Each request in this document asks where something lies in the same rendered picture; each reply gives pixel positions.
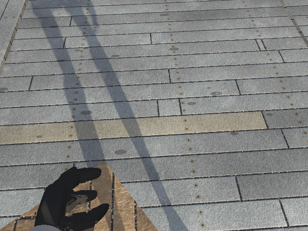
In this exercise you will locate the robot left hand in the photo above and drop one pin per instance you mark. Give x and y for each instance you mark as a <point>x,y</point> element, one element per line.
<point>60,198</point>

